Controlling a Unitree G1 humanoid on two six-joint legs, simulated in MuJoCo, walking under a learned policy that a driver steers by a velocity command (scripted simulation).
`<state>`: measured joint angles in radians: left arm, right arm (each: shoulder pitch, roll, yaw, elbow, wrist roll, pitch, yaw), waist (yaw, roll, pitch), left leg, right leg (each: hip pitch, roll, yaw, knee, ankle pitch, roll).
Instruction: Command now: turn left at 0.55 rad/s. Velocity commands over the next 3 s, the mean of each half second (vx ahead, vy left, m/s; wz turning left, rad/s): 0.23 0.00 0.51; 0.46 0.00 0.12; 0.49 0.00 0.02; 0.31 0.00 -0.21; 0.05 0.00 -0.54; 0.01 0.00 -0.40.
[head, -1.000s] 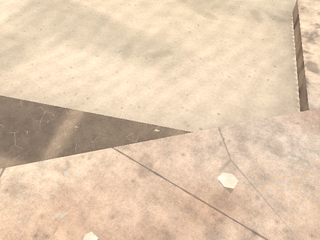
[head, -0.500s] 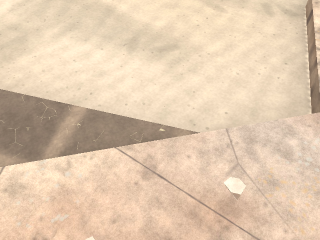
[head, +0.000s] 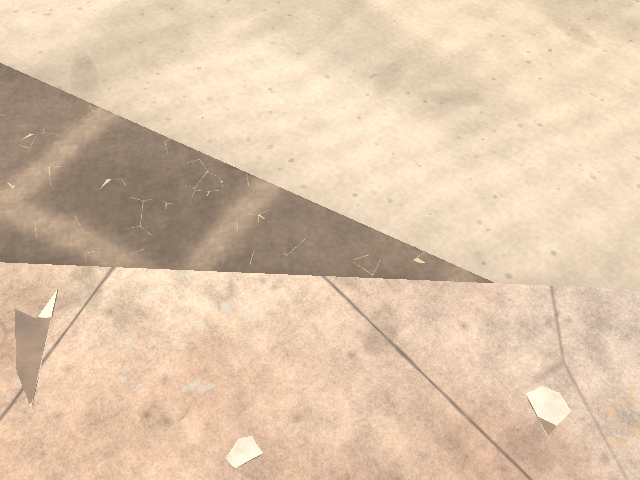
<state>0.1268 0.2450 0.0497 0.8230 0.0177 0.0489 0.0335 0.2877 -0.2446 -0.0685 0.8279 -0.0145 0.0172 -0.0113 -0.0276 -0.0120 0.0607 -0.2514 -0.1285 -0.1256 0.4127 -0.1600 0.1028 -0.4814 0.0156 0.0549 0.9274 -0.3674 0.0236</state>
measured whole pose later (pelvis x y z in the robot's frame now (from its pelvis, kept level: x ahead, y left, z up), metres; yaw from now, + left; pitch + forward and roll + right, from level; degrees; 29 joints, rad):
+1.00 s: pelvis +0.29 +0.11 +0.00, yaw +18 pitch +0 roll +1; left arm 0.23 0.25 0.05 0.87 0.04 -0.03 -0.04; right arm 0.40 -0.22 -0.03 0.95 -0.01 -0.08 0.01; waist -0.01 -0.04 0.03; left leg -0.03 -0.10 0.06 0.23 -0.21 0.11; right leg -0.64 -0.12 -0.02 1.01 -0.15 -0.03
